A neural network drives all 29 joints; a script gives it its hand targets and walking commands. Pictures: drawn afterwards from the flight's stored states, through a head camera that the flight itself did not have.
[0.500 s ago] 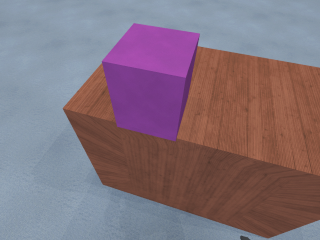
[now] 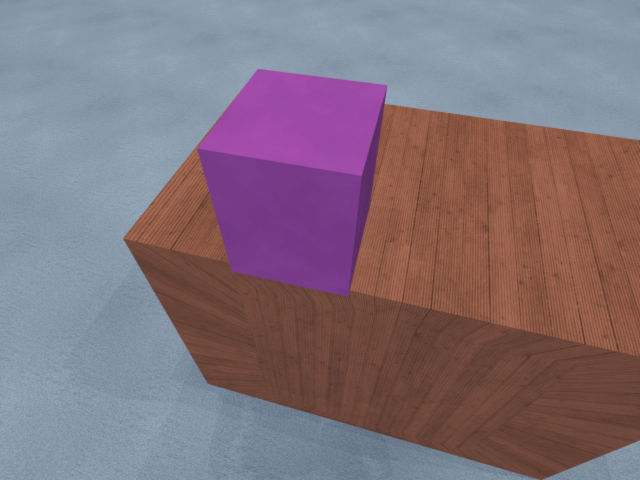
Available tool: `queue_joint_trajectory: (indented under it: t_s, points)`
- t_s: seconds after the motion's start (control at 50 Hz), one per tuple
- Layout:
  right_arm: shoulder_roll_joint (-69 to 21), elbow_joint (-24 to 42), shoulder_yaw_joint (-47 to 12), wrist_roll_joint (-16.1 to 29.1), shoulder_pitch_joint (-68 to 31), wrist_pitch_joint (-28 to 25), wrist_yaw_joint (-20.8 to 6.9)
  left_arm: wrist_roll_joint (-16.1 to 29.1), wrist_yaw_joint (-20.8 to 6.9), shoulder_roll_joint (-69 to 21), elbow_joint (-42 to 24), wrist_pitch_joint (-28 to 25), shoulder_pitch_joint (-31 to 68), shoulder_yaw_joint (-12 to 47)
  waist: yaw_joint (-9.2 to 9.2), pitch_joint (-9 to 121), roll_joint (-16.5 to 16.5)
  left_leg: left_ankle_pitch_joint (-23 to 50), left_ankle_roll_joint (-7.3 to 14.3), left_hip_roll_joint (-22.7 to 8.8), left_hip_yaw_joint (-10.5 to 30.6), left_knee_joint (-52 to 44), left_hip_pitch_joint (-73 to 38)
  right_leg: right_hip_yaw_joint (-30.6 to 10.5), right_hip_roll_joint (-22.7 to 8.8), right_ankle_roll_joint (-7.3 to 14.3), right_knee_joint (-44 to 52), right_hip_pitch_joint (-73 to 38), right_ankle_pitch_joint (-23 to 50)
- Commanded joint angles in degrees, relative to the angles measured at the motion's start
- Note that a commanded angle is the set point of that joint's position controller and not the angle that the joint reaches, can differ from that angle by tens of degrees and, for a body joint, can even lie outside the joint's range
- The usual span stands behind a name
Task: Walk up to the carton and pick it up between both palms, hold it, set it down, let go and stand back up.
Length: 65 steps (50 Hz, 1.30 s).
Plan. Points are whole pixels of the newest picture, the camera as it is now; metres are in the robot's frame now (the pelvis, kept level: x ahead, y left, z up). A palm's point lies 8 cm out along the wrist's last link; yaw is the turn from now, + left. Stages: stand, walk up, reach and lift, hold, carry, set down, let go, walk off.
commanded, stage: walk up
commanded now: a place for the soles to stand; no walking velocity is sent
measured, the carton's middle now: (303, 185) +0.53 +0.03 +0.07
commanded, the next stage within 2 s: none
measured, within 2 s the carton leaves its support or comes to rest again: neither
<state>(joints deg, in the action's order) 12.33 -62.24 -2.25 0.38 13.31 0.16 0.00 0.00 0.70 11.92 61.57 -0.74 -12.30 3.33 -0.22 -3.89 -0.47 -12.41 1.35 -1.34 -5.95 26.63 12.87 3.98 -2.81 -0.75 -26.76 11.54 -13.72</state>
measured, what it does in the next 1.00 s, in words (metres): steps to the left, turning right: left foot, then right foot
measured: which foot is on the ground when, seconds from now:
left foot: down 0.00-0.16, up 0.18-0.46, down 0.48-1.00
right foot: down 0.00-0.48, up 0.50-0.70, down 0.72-1.00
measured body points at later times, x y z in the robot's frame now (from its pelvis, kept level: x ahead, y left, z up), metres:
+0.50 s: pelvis +0.01 +0.11 -0.03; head +0.04 +0.11 +0.42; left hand +0.02 +0.37 -0.18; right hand +0.08 -0.17 -0.16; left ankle +0.09 +0.26 -0.74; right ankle +0.01 -0.12 -0.73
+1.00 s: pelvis +0.07 +0.19 -0.01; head +0.09 +0.19 +0.44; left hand +0.19 +0.39 -0.16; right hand +0.03 -0.05 -0.16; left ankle +0.09 +0.26 -0.74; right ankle +0.05 +0.06 -0.74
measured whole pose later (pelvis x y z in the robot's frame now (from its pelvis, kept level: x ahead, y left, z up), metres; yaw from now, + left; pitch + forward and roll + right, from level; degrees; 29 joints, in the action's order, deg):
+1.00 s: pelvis +0.07 +0.19 -0.01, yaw -18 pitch -1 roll +1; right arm 11.4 -56.8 -2.2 -0.7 14.7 0.9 0.0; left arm -0.6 1.4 10.5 53.0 -1.4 -14.7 1.0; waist -0.2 -3.1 -1.5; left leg -17.7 3.5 -1.2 -14.4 30.5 11.6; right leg -5.6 0.5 -0.2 -33.8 15.9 -16.4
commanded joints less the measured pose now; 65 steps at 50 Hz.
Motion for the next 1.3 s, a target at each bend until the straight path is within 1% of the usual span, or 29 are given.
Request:
queue_joint_trajectory:
  t_s: [0.0, 0.12, 0.14, 0.16, 0.18, 0.22, 0.24, 0.36, 0.4, 0.42, 0.44, 0.46, 0.48, 0.5, 0.54, 0.62, 0.66, 0.68, 0.7, 0.72, 0.74, 0.76, 0.8, 0.86, 0.88, 0.94, 1.0, 1.2, 1.28]
  points:
    - [8.5, 2.4, 1.5, 0.0, 1.5, -1.1, 0.5, 0.0, 0.5, 7.4, -2.0, -1.0, -2.5, -1.2, 0.41, 3.1, 0.5, 4.4, 1.8, -7.0, 8.1, -6.5, -1.0, -5.8, -5.4, 3.7, 5.7, 0.4, 3.0]
    - [9.0, 0.7, 1.3, 0.0, 3.2, -0.9, 0.6, 0.1, 0.6, 7.5, -1.2, -0.8, -2.1, -0.9, 0.36, 1.5, 1.4, 0.0, 1.5, -6.9, 8.0, -8.0, 0.1, -6.2, -5.0, 3.9, 6.1, 0.9, 1.2]
    - [13.9, 4.1, 4.0, -4.4, -0.8, 0.2, -0.3, -2.2, 1.9, 9.2, -1.3, -1.0, -12.0, -3.3, 3.31, 2.3, 4.0, -12.9, -0.5, -3.2, 1.7, 3.6, 8.2, -15.3, -9.7, 7.9, 8.5, -4.9, -10.1]
    - [10.7, 7.0, 3.5, -5.4, -3.2, 1.1, -0.7, -2.6, 3.0, 14.9, -0.6, -0.8, -16.6, -5.4, 5.14, -0.1, -3.3, -18.1, -2.5, -1.3, 1.4, 13.1, 20.2, -28.6, -18.3, 12.6, 14.6, -8.5, -20.2]
    - [9.0, 8.7, 3.5, -6.2, -3.7, 1.8, -1.1, -2.8, 4.3, 16.0, -0.7, -0.7, -17.0, -6.7, 5.11, -3.6, -4.2, -20.0, -3.1, -4.5, 5.5, 22.0, 28.4, -33.7, -23.3, 15.5, 15.8, -9.1, -22.1]
    - [9.3, 10.6, 3.9, -5.7, -2.5, 2.5, -1.5, -2.7, 5.7, 13.8, -3.6, -1.4, -11.6, -7.4, 2.02, -3.3, -3.1, -12.6, -4.6, -9.2, 11.1, 28.3, 29.7, -30.0, -22.6, 14.3, 15.3, -6.4, -18.3]
    - [9.3, 11.5, 4.0, -5.3, -1.6, 2.5, -1.7, -2.6, 5.6, 13.1, -5.1, -2.0, -8.7, -7.5, 0.53, -1.9, -5.5, -10.7, -5.3, -10.5, 11.8, 29.3, 28.0, -27.3, -21.1, 13.1, 15.3, -4.2, -17.0]
    - [7.7, 13.5, 4.1, -4.6, -2.4, 3.0, -2.9, -3.7, 3.9, 12.5, -8.8, -2.9, -7.7, -9.1, 1.55, -0.2, -8.4, -8.7, -5.8, -9.1, 6.3, 23.4, 17.0, -17.6, -14.1, 11.8, 9.9, 4.6, -10.5]
    - [8.1, 14.2, 4.4, -4.2, -1.2, 3.0, -3.2, -4.1, 3.3, 13.9, -10.1, -2.1, -7.4, -9.4, 0.81, 0.0, -9.7, -8.9, -4.9, -6.8, 3.5, 20.1, 9.8, -16.8, -12.8, 10.7, 7.2, 9.8, -11.1]
    - [8.0, 14.1, 4.6, -3.9, 1.2, 2.8, -3.3, -4.2, 3.0, 14.2, -11.0, -1.5, -5.6, -9.4, -1.04, -0.3, -10.3, -7.2, -4.3, -6.0, 2.5, 16.1, 4.6, -14.7, -11.2, 9.4, 3.8, 13.0, -10.1]
    - [8.9, 12.7, 5.0, -3.9, 6.6, 2.4, -3.2, -4.1, 2.6, 12.5, -11.8, -0.7, -4.7, -8.6, -3.80, 1.6, -6.3, -4.7, -3.8, -3.1, -0.3, 10.5, -3.9, -11.9, -7.8, 7.5, -2.2, 17.4, -11.1]
    - [10.7, 11.7, 5.8, -3.8, 10.9, 2.1, -2.9, -4.2, 2.2, 8.9, -12.6, -0.3, -6.0, -7.1, -5.41, 2.8, 2.8, -3.8, -3.1, -3.8, 3.4, 3.8, -10.6, -8.0, -2.0, 4.6, -12.6, 22.4, -13.2]
    - [16.4, 13.2, 6.5, -3.1, 11.1, 1.9, -2.6, -3.3, 2.5, 3.9, -14.5, 0.1, -6.9, -5.6, -6.24, 4.0, 17.4, -13.6, 2.2, -16.9, 22.4, -9.7, -7.3, -2.0, 6.6, 1.3, -28.2, 25.4, -22.6]
    - [19.7, 14.7, 7.1, -2.3, 6.7, 2.4, -1.6, -2.4, 3.6, 3.6, -15.4, 0.4, -7.4, -5.7, -4.98, 1.7, 19.6, -20.7, 7.9, -20.9, 29.9, -15.2, 0.7, -6.6, 5.7, 1.9, -38.0, 25.0, -27.1]
    - [15.5, 16.6, 5.8, -2.3, -0.3, 2.7, -0.7, -1.7, 4.3, 5.6, -14.5, 0.2, -10.7, -5.7, -1.96, -1.8, 13.6, -24.6, 10.6, -21.1, 25.2, -13.8, 5.0, -8.6, 2.2, 2.3, -44.1, 24.4, -22.4]
    - [10.8, 16.7, 3.8, -2.9, -4.2, 1.6, -0.2, -1.0, 2.3, 5.8, -13.6, -0.7, -15.0, -5.8, 0.80, 2.0, 10.4, -10.3, 10.4, -18.0, 12.0, -7.6, 5.7, -4.1, 0.9, 2.1, -26.3, 10.8, -17.5]
    - [10.7, 15.6, 3.3, -2.6, -5.3, 1.7, 0.1, -1.1, 1.6, 4.5, -14.4, -1.3, -15.9, -5.9, 2.54, 3.5, 7.8, -8.3, 8.5, -17.2, 8.7, -3.0, 7.7, -3.3, 1.1, 3.2, -12.4, 1.8, -6.9]
    - [10.2, 14.9, 2.9, -2.5, -4.9, 2.0, 0.0, -1.2, 1.4, 4.3, -14.7, -1.6, -16.5, -6.0, 3.44, 3.4, 5.0, -8.9, 6.5, -16.2, 7.4, 0.2, 10.2, -5.2, 1.5, 4.0, -5.3, -3.1, -1.9]
    - [7.5, 14.2, 1.9, -2.0, -2.4, 2.0, -0.2, -1.2, 1.5, 5.9, -15.8, -1.9, -15.7, -6.6, 2.96, 2.1, -3.4, -10.8, 3.4, -12.9, 4.3, 7.4, 12.8, -17.2, -4.3, 5.4, 2.7, -4.2, -1.7]
    - [5.0, 14.4, 1.1, -1.3, -0.1, 2.2, -0.5, -0.5, 1.8, 10.4, -17.5, -2.2, -13.2, -7.5, 0.76, 1.1, -9.1, -16.8, -0.8, -6.1, 0.7, 14.0, 16.2, -35.0, -14.0, 8.4, 10.2, -0.8, -5.1]
    - [5.9, 13.4, 1.7, -1.3, -0.3, 2.8, -0.2, 0.4, 2.1, 11.8, -16.4, -1.9, -12.1, -7.7, 1.23, -2.0, -6.0, -21.4, -1.1, -4.5, 4.4, 18.1, 11.2, -37.2, -15.5, 12.2, 11.2, 7.6, -6.5]
    - [5.0, 12.9, 1.4, -1.2, 0.2, 2.6, 0.0, 0.2, 2.1, 11.3, -16.2, -1.7, -9.6, -7.2, 0.35, -2.8, -7.7, -19.5, -1.0, -5.0, 5.5, 16.4, 9.4, -33.3, -14.5, 13.8, 10.3, 9.2, -6.7]
    - [4.7, 11.8, 0.9, -1.4, 1.5, 0.9, 0.2, -0.2, 1.5, 9.2, -16.1, -1.6, -5.2, -5.7, -1.19, -0.7, -9.0, -6.1, -0.2, -5.6, 4.7, 3.9, 2.5, -23.4, -9.1, 9.5, 5.9, 9.9, 1.1]
    - [8.7, 9.2, 2.1, -1.2, 3.5, -1.4, -0.1, -0.3, 0.4, 5.0, -14.3, -1.8, -5.9, -4.0, -0.12, 3.2, -1.7, 1.6, 2.0, -10.8, 8.3, -6.0, -3.7, -11.9, 0.1, 3.8, -4.0, 7.9, 6.6]
    - [9.5, 8.9, 2.4, -1.1, 2.6, -1.3, 0.1, -0.3, 0.5, 4.4, -13.3, -1.7, -7.1, -3.9, 0.85, 2.4, 1.0, 4.6, 2.7, -13.1, 9.2, -7.8, -3.3, -10.5, 0.9, 3.0, -6.1, 7.1, 5.4]
    - [9.5, 8.6, 2.5, -1.0, 1.9, -0.4, 0.7, -0.6, 1.2, 4.1, -11.3, -1.6, -6.9, -3.7, 1.19, 2.5, 2.8, 16.0, 1.4, -13.8, 4.9, -6.7, -5.0, -9.7, 0.5, 3.6, -6.5, 6.8, 7.1]
    - [9.4, 8.7, 2.7, -1.1, 2.6, 0.3, 0.8, -0.9, 1.7, 4.6, -10.5, -1.7, -5.5, -3.7, 0.29, 4.2, 4.6, 17.9, 0.5, -12.6, 0.6, -5.2, -6.5, -10.0, 0.1, 4.0, -7.6, 6.2, 12.1]
    - [10.0, 8.2, 2.6, -0.9, 3.1, 2.1, 0.9, -0.8, 2.3, 5.4, -7.8, -0.9, -3.2, -2.9, 0.15, 1.5, 2.8, 2.6, 0.4, -13.3, -3.8, -7.7, -4.0, -9.2, 0.2, 4.3, -8.3, 8.0, 8.7]
    - [10.7, 8.4, 2.7, -1.2, 2.5, 2.6, 0.9, -0.7, 2.5, 6.0, -7.4, -0.8, -3.7, -2.7, 0.41, 1.5, 0.9, -3.9, 2.2, -13.4, -4.2, -7.4, -4.0, -10.0, 0.7, 4.5, -8.8, 9.1, 7.3]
